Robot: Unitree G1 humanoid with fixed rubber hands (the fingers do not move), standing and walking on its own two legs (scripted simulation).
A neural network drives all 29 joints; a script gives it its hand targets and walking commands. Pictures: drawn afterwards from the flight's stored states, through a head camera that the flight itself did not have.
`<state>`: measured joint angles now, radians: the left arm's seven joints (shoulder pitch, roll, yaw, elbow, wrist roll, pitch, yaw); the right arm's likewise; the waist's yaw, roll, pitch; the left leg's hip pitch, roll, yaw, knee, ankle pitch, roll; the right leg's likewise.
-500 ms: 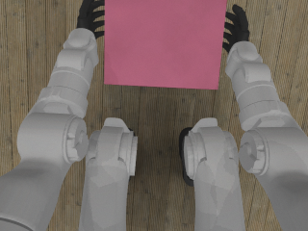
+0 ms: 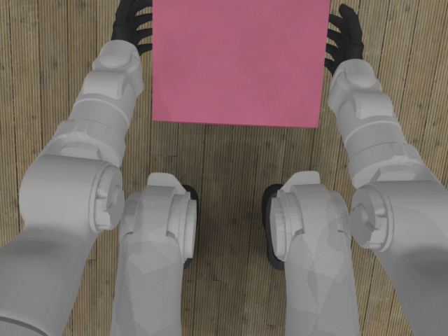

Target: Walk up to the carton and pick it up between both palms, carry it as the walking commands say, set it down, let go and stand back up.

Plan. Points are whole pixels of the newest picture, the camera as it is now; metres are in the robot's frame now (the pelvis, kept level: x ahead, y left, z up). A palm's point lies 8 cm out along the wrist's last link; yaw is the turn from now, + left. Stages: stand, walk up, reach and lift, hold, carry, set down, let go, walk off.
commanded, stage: set down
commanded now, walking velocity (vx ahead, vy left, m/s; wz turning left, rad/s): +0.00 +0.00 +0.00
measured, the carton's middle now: (235, 68) +0.50 -0.01 -0.25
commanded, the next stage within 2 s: none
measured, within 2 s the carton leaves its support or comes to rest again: neither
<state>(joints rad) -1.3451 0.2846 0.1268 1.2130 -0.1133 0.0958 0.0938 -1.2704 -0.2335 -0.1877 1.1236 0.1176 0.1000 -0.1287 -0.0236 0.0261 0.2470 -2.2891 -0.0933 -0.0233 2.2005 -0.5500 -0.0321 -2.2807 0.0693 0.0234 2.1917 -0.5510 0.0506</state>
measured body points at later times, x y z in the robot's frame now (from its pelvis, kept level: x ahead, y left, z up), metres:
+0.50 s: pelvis +0.00 +0.00 +0.01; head +0.36 +0.00 +0.27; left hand +0.52 +0.16 -0.19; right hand +0.51 -0.18 -0.19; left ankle +0.12 +0.11 -0.33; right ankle +0.12 -0.12 -0.33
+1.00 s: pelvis +0.00 +0.00 +0.01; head +0.37 -0.01 +0.26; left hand +0.52 +0.19 -0.18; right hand +0.50 -0.23 -0.18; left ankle +0.12 +0.11 -0.33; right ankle +0.12 -0.12 -0.33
